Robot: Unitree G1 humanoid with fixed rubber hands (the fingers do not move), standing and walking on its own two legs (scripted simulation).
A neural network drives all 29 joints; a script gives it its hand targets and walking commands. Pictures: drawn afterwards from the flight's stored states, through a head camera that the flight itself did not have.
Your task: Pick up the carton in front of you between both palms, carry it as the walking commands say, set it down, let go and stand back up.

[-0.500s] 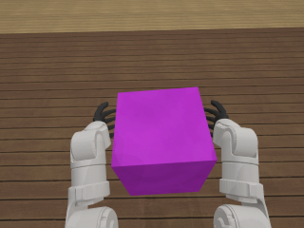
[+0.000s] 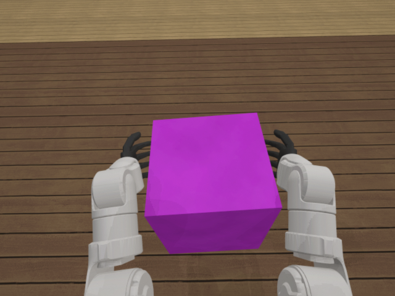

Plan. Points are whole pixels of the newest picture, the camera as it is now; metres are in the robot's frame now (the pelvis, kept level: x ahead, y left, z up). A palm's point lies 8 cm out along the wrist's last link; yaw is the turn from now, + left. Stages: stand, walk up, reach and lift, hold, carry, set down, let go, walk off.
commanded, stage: carry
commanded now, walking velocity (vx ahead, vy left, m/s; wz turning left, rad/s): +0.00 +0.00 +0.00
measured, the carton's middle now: (209, 189) +0.32 +0.00 +0.04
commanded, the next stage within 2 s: none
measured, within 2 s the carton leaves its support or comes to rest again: neither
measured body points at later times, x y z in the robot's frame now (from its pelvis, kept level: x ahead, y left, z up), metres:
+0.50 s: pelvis -0.01 +0.00 +0.00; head -0.03 +0.00 +0.45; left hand +0.33 +0.16 +0.11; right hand +0.33 -0.15 +0.11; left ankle -0.01 +0.09 -0.74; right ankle +0.01 -0.10 -0.73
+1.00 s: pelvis +0.06 -0.01 +0.00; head +0.04 -0.01 +0.45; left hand +0.40 +0.15 +0.14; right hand +0.41 -0.16 +0.14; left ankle +0.02 +0.08 -0.71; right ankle +0.01 -0.10 -0.73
